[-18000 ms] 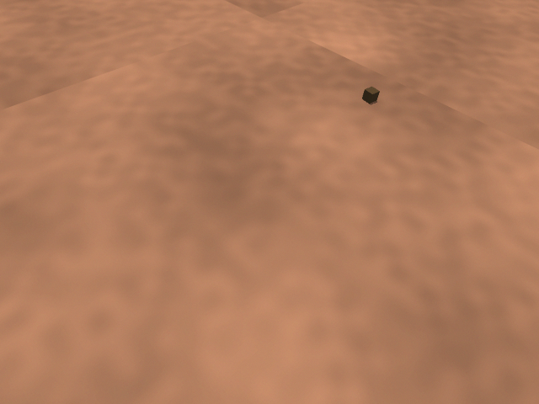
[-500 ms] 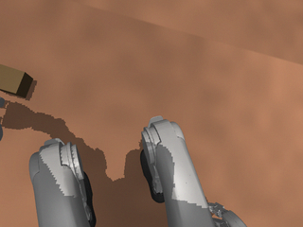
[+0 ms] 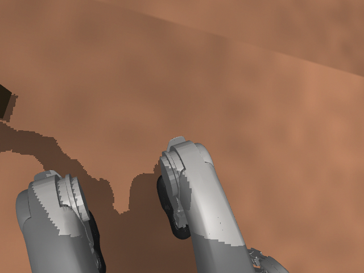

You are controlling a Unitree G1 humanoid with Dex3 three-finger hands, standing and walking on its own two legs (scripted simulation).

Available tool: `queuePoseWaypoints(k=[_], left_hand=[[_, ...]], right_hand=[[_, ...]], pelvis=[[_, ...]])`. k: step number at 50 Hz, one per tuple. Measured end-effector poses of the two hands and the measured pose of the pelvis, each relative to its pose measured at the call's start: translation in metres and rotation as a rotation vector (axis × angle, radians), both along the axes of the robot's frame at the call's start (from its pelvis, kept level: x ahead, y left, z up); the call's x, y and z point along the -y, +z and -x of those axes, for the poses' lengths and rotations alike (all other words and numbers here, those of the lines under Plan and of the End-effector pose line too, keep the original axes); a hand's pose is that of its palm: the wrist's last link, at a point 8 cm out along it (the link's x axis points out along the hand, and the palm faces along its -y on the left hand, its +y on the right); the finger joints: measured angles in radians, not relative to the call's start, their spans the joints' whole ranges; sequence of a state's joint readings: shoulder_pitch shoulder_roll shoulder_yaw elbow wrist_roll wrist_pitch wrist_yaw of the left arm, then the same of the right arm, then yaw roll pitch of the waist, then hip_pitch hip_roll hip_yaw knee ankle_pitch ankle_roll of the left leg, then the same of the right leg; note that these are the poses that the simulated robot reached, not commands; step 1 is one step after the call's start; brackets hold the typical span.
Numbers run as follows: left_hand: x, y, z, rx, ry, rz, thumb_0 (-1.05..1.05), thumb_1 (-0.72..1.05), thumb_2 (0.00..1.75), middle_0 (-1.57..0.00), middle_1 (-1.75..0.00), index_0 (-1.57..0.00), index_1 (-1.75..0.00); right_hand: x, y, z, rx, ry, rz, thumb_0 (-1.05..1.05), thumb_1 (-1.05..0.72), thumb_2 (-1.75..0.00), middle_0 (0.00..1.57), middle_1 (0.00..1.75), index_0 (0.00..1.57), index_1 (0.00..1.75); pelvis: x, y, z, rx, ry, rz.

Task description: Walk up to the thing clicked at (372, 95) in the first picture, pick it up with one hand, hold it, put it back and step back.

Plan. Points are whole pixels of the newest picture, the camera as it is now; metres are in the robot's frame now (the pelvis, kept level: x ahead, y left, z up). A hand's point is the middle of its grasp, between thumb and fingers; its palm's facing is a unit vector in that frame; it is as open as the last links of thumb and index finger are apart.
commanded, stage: approach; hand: left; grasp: from above
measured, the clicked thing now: out of the picture +0.51 +0.31 -0.29
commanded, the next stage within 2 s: rest palm in 0.62 s
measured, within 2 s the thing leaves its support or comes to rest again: neither
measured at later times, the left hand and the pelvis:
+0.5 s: hand out of the picture +0.52 +0.29 -0.19, palm faces -0.06 -0.43 -0.90, open 14.2 cm; pelvis +0.00 +0.00 +0.00, yaw -4 degrees
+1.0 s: hand out of the picture +0.48 +0.30 -0.22, palm faces -0.09 -0.44 -0.89, open 14.0 cm; pelvis +0.00 +0.00 +0.01, yaw -3 degrees
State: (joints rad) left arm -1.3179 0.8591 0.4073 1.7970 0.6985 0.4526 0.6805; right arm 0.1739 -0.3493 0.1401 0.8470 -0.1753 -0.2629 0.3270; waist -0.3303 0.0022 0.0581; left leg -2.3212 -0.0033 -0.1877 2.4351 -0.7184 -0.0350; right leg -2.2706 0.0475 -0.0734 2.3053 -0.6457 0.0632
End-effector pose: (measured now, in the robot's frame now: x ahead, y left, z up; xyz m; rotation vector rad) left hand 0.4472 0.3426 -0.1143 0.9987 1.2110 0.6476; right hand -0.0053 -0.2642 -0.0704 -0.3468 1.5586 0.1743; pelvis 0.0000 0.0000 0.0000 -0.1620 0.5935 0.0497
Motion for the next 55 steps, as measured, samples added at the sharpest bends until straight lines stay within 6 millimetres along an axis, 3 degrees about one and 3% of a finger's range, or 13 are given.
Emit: queuePoseWaypoints(k=[6,14,23,28,37,46,55], left_hand=[[0.011,-0.009,-0.011,-0.007,-0.022,-0.007,0.0,-0.47,0.95,-0.16,-0.96,-0.15,-0.98],[0.04,-0.021,-0.043,0.035,-0.056,0.017,0.0,-0.53,0.98,-0.12,-1.03,-0.1,-1.04],[0.052,-0.014,-0.069,0.07,-0.055,-0.017,0.0,-0.57,1.01,-0.1,-1.05,-0.08,-1.07],[0.05,-0.015,-0.064,0.046,-0.032,-0.02,0.0,-0.57,1.0,-0.09,-1.05,-0.08,-1.07],[0.046,-0.04,-0.039,0.003,0.007,0.011,0.0,-0.54,0.97,-0.09,-1.06,-0.09,-1.07],[0.036,-0.043,-0.037,0.012,0.009,-0.011,0.0,-0.52,0.98,-0.1,-1.04,-0.09,-1.05],[0.047,-0.056,-0.038,-0.002,-0.005,0.006,0.0,-0.51,1.02,-0.1,-1.05,-0.09,-1.06]], right_hand=[[0.0,0.01,0.008,-0.021,0.02,0.016,0.0,-0.92,-0.89,0.2,0.3,0.2,0.3],[-0.002,0.028,0.028,-0.075,0.006,0.043,0.0,-0.92,-0.9,0.2,0.3,0.2,0.3],[-0.01,0.046,0.048,-0.112,-0.072,0.04,0.0,-0.93,-0.9,0.2,0.3,0.2,0.3],[-0.015,0.05,0.053,-0.112,-0.111,0.027,0.0,-0.93,-0.9,0.2,0.3,0.2,0.3],[-0.023,0.049,0.046,-0.118,-0.099,-0.003,0.0,-0.93,-0.9,0.2,0.3,0.2,0.3],[-0.015,0.044,0.024,-0.106,-0.033,-0.004,0.0,-0.93,-0.9,0.2,0.3,0.2,0.3],[-0.013,0.046,0.016,-0.11,0.017,-0.006,0.0,-0.93,-0.9,0.19,0.3,0.19,0.3]], pelvis=[[0.0,0.001,0.002,0.013,0.0,0.01],[-0.001,0.002,0.003,0.015,-0.007,0.03],[-0.001,0.004,0.0,0.001,-0.026,0.046],[-0.001,0.005,-0.001,-0.003,-0.033,0.05],[-0.001,0.007,0.0,0.003,-0.029,0.056],[-0.002,0.008,-0.002,0.002,-0.019,0.059],[-0.003,0.009,-0.003,0.01,-0.017,0.067]])
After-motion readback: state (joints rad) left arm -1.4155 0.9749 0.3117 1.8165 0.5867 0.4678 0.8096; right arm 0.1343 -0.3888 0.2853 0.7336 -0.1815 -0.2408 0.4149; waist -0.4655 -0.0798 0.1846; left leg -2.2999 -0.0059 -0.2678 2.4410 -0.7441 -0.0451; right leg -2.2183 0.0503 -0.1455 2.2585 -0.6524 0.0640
